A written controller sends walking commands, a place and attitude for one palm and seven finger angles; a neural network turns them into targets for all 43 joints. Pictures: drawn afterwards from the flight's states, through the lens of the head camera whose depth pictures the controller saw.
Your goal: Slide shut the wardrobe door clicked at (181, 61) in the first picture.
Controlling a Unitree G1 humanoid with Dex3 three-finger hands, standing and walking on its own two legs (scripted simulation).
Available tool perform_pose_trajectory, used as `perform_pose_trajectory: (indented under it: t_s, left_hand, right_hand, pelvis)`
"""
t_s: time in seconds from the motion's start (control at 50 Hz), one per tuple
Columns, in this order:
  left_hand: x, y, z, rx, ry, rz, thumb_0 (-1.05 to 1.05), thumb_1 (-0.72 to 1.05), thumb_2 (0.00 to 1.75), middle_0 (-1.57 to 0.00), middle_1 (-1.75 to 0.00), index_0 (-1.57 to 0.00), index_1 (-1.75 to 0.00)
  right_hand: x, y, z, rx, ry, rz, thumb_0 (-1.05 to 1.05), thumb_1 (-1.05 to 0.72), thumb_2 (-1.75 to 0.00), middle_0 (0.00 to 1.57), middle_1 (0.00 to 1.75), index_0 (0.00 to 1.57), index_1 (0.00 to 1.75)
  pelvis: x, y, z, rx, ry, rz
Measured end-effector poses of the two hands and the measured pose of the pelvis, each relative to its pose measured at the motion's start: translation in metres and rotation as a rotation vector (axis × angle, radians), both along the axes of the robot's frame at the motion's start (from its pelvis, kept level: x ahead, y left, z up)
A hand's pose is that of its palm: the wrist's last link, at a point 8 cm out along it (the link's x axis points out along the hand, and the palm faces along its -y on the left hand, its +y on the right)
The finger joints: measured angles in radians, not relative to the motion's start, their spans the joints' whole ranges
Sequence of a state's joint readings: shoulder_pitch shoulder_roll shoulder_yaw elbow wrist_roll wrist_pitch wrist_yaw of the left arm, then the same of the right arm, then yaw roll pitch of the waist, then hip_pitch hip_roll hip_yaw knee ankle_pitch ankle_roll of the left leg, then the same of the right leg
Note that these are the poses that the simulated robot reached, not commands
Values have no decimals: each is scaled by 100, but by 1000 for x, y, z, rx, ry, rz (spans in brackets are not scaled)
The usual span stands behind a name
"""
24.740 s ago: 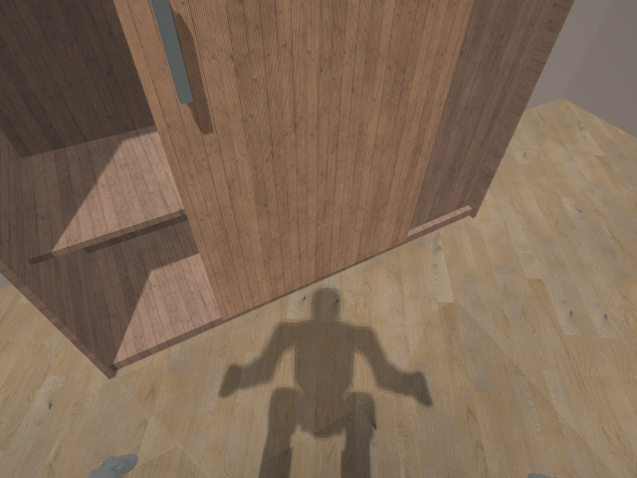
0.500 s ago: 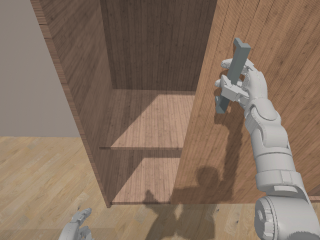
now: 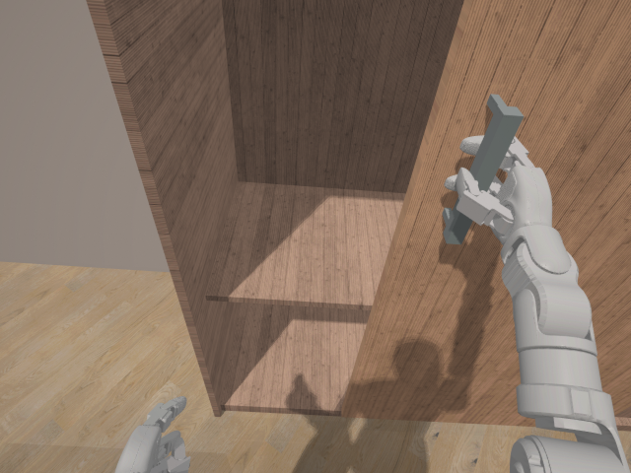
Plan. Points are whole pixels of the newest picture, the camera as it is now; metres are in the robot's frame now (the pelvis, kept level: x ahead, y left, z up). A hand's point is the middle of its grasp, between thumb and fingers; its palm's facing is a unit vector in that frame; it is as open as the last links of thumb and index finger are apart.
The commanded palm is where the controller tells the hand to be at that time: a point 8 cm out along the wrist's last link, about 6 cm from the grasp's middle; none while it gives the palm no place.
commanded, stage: tug the door sideways, standing still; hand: right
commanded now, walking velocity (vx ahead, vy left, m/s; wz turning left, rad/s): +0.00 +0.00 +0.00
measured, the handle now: (472, 174) +0.45 -0.16 +0.20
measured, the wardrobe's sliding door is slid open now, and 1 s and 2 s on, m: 0.37 0.37 0.34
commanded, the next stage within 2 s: step sideways, sliding the door along in 0.98 s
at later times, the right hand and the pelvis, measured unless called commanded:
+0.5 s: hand (464, 195) +0.39 -0.13 +0.21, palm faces +0.07 +1.00 -0.05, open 5.9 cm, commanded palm +0.36 -0.13 +0.20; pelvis +0.00 +0.00 +0.00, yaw -4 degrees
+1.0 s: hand (462, 197) +0.39 -0.13 +0.21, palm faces +0.07 +0.99 -0.08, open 6.1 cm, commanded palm +0.36 -0.12 +0.20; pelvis -0.02 +0.00 +0.00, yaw -5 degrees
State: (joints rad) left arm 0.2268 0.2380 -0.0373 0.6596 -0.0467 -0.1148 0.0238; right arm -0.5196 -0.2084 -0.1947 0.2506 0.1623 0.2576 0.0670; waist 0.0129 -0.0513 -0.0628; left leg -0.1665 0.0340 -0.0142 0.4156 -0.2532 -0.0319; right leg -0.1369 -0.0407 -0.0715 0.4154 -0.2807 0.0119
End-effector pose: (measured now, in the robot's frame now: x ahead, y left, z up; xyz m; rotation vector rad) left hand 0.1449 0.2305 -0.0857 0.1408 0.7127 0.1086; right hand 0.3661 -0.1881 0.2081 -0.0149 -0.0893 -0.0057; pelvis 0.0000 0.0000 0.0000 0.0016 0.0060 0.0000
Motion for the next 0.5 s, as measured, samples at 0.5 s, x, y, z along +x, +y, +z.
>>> perform_pose_trajectory:
  t_s: [0.5]
  left_hand:
    - [41,-32,-4,-6,20,-147,1,91,90,-20,-30,-20,-30]
  right_hand:
    - [-2,4,3,-32,40,-66,-1,-75,-83,35,139,27,138]
  pelvis:
    - [-3,0,-3,1,-1,-73]
